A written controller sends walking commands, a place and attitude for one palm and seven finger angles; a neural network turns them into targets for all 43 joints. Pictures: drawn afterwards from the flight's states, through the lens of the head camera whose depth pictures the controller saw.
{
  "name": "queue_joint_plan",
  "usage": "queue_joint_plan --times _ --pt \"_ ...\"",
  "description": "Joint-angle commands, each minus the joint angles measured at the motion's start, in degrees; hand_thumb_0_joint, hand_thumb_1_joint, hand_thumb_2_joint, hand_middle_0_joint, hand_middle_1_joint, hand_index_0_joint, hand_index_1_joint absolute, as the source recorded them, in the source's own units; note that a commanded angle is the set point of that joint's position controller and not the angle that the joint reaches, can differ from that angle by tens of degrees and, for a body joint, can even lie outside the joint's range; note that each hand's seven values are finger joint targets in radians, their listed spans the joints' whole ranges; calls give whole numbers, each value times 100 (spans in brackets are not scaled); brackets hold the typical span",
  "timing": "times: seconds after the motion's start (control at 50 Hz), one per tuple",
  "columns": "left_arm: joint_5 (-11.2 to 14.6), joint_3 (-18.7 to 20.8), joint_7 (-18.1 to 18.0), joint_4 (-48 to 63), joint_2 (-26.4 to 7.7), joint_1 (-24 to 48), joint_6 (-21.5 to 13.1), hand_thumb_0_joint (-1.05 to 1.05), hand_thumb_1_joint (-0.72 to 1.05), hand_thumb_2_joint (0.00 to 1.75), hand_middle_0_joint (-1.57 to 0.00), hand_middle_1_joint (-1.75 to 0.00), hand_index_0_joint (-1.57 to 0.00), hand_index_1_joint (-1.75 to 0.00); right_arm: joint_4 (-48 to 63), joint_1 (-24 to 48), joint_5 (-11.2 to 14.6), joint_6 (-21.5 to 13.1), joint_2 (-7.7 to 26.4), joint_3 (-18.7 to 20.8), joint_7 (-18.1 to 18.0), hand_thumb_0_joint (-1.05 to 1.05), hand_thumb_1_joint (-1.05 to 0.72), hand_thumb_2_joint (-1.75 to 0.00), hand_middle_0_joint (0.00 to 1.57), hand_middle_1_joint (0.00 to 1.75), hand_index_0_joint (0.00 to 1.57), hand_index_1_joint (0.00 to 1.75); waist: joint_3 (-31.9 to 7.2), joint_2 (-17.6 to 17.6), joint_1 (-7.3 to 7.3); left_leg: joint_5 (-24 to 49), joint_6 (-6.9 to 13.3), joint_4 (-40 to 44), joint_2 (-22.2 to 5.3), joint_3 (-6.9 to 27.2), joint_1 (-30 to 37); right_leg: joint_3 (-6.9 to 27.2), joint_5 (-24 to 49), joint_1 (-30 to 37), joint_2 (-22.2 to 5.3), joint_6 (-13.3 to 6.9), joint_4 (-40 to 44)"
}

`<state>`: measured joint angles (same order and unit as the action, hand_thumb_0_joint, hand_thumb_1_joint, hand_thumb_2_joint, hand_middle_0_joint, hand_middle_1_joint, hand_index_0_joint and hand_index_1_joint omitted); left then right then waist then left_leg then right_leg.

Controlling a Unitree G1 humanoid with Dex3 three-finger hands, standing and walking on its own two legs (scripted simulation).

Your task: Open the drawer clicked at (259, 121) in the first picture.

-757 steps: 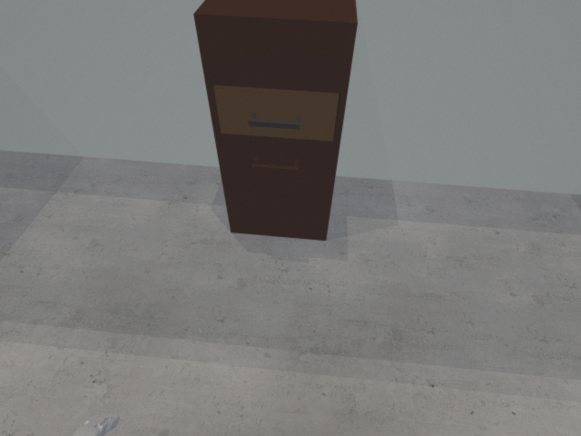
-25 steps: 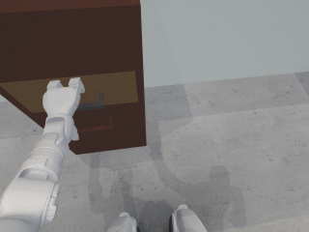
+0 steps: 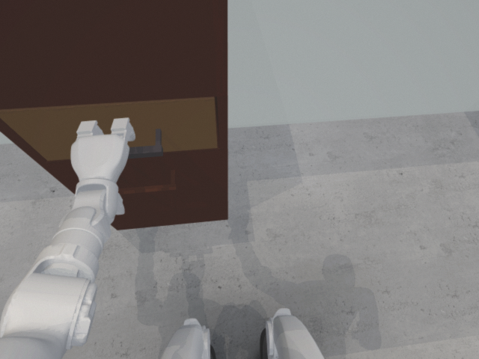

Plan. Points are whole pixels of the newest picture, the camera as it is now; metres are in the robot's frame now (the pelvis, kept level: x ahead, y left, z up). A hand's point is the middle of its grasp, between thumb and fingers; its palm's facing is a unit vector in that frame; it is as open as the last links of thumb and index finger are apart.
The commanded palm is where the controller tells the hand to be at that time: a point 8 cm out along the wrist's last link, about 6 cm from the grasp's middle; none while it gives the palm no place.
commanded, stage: lower the fingers behind the handle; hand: left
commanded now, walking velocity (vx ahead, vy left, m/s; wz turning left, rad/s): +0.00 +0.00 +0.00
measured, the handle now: (121, 145) +0.52 +0.23 -0.06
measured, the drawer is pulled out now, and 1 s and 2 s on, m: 0.00 0.00 0.00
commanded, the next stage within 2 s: close the thumb around the handle in 1.12 s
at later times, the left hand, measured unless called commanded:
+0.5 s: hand (122, 177) +0.45 +0.22 -0.08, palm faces -0.07 +0.00 -1.00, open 13.8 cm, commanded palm +0.45 +0.21 -0.02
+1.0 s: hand (127, 173) +0.47 +0.22 -0.09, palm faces -0.06 -0.02 -1.00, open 13.8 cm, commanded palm +0.45 +0.20 -0.03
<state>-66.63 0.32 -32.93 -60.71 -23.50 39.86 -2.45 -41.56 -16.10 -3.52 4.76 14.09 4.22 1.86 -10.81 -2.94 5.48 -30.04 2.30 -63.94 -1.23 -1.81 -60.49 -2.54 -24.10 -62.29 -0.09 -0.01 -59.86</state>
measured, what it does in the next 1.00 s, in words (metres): stands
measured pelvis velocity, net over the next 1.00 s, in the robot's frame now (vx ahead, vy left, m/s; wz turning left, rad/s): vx -0.01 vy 0.00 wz -0.01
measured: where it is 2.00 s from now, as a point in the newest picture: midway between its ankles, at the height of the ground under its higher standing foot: outside the picture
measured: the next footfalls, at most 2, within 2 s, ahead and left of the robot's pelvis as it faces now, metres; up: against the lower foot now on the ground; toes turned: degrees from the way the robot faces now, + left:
none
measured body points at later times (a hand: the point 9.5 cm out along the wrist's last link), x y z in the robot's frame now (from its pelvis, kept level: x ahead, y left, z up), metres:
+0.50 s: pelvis -0.01 -0.01 -0.02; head +0.15 -0.01 +0.40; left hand +0.45 +0.22 -0.02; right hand +0.01 -0.28 -0.16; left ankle -0.01 +0.09 -0.65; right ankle +0.03 -0.13 -0.65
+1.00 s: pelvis -0.01 +0.00 -0.04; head +0.15 +0.00 +0.38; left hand +0.47 +0.22 -0.03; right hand +0.02 -0.27 -0.17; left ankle -0.01 +0.09 -0.65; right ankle +0.03 -0.13 -0.65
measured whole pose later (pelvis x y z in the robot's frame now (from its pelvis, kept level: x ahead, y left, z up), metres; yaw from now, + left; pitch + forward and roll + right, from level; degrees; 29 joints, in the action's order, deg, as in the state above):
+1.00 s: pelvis -0.01 +0.00 -0.04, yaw +0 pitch +31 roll -3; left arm -65.4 1.4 -29.4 -62.6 -26.6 45.2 -2.5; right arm -40.8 -15.5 -3.2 2.6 14.0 1.9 1.1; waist -11.2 -3.6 7.4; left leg -33.0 2.2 -74.5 -1.7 -1.3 -72.9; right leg -2.9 -26.7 -74.8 0.1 -0.4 -70.1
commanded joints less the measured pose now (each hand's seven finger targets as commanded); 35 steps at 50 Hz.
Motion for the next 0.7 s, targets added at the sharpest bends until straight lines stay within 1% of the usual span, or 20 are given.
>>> queue_joint_plan --times 0.0,0.02,0.06,0.1,0.12,0.14,0.2,0.24,0.26,0.32,0.34,0.36,0.4,0.44,0.46,0.5,0.54,0.58,0.66,0.68 --pt "180 -68 -96 906 -833 2515 280 0 -50 30 -30 -120 -30 -120 240 -918 31 -99 954 288 -55 0 -90 -90 20 30 20 30 -2931 -337 335 2801 -115 725 91 370 2265 -27 1711 1317 278 -217 571" --pt "217 -233 -18 861 -684 2654 302 0 -50 30 -30 -120 -30 -120 217 -926 36 -113 940 281 -71 0 -90 -90 20 30 20 30 -2748 -278 428 2671 -91 728 87 355 2225 -31 1653 1276 281 -215 625" --pt "233 -130 128 767 -897 2708 255 0 -50 30 -30 -120 -30 -120 199 -942 42 -128 977 248 -124 0 -90 -90 20 30 20 30 -2688 -181 436 2494 -59 727 91 374 2071 -9 1557 1267 268 -205 605" --pt "228 16 213 770 -1154 2720 155 0 -50 30 -30 -120 -30 -120 220 -935 39 -145 984 188 -173 0 -90 -90 20 30 20 30 -2663 -160 386 2340 -28 691 115 358 1853 9 1498 1296 260 -222 548" --pt "227 41 233 684 -1144 2572 100 0 -50 30 -30 -120 -30 -120 240 -899 33 -156 975 179 -181 0 -90 -90 20 30 20 30 -2624 -147 351 2230 -4 648 146 305 1705 43 1473 1320 259 -222 542" --pt "216 193 236 739 -1356 2637 18 0 -50 30 -30 -120 -30 -120 232 -890 18 -162 987 150 -187 0 -90 -90 20 30 20 30 -2608 -202 316 2165 -1 632 141 310 1609 47 1431 1299 249 -233 497" --pt "120 365 154 567 -1473 2185 -88 0 -50 30 -30 -120 -30 -120 298 -852 1 -191 952 114 -172 0 -90 -90 20 30 20 30 -2582 -191 164 2131 16 486 172 226 1195 87 1523 1362 242 -235 332" --pt "103 541 89 323 -1662 1905 -41 0 -50 30 -30 -120 -30 -120 314 -794 -10 -178 971 72 -148 0 -90 -90 20 30 20 30 -2437 -27 86 2034 25 422 181 183 845 113 1533 1424 242 -237 258" --pt "72 428 50 232 -1544 1896 -4 0 -50 30 -30 -120 -30 -120 350 -812 4 -194 955 75 -140 0 -90 -90 20 30 20 30 -2344 -5 145 1905 26 388 184 166 699 123 1437 1340 247 -222 244" --pt "48 378 -57 359 -1554 2148 51 0 -50 30 -30 -120 -30 -120 371 -837 21 -259 972 102 -116 0 -90 -90 20 30 20 30 -2516 -51 198 1769 33 283 187 128 561 157 1383 1327 236 -204 201" --pt "96 447 -48 419 -1602 2175 49 0 -50 30 -30 -120 -30 -120 359 -847 14 -277 981 111 -112 0 -90 -90 20 30 20 30 -2656 19 205 1823 41 243 182 144 569 155 1457 1389 240 -194 152" --pt "74 474 -35 566 -1709 2310 21 0 -50 30 -30 -120 -30 -120 358 -902 24 -290 995 125 -127 0 -90 -90 20 30 20 30 -2877 -71 207 1918 30 207 178 164 651 161 1547 1414 238 -187 85" --pt "134 471 -3 826 -1712 2460 -63 0 -50 30 -30 -120 -30 -120 332 -934 27 -318 994 164 -135 0 -90 -90 20 30 20 30 -3208 -147 232 1981 30 134 181 169 768 174 1648 1476 232 -173 57" --pt "149 327 36 1132 -1517 2730 -195 0 -50 30 -30 -120 -30 -120 269 -976 9 -359 983 215 -160 0 -90 -90 20 30 20 30 -3441 -291 352 2160 21 66 152 272 1089 140 1690 1248 237 -177 -2" --pt "129 376 34 1218 -1578 2697 -257 0 -50 30 -30 -120 -30 -120 225 -1018 4 -359 997 226 -169 0 -90 -90 20 30 20 30 -3556 -399 315 2275 5 33 138 298 1217 122 1712 1172 238 -180 -52" --pt "151 257 27 1055 -1416 2685 -268 0 -50 30 -30 -120 -30 -120 154 -1001 -1 -365 984 218 -170 0 -90 -90 20 30 20 30 -3329 -414 386 2167 6 -12 135 304 1139 93 1553 952 247 -186 -50" --pt "139 272 12 794 -1441 2676 -218 0 -50 30 -30 -120 -30 -120 77 -1008 -4 -371 1002 199 -167 0 -90 -90 20 30 20 30 -3009 -300 429 2000 9 -33 131 334 945 58 1343 740 248 -195 -63" --pt "106 327 -24 536 -1538 2594 -131 0 -50 30 -30 -120 -30 -120 80 -986 -4 -355 1018 166 -157 0 -90 -90 20 30 20 30 -2792 -253 397 1857 8 -68 141 322 714 45 1207 640 253 -205 -106" --pt "80 467 -24 471 -1737 2504 -52 0 -50 30 -30 -120 -30 -120 160 -948 -19 -332 1036 122 -123 0 -90 -90 20 30 20 30 -2963 -447 285 1990 1 -174 160 284 657 56 1326 636 258 -224 -258" --pt "94 408 -13 447 -1685 2529 -29 0 -50 30 -30 -120 -30 -120 194 -927 -15 -330 1020 105 -121 0 -90 -90 20 30 20 30 -2946 -415 307 1948 13 -208 166 265 544 65 1339 688 257 -218 -271"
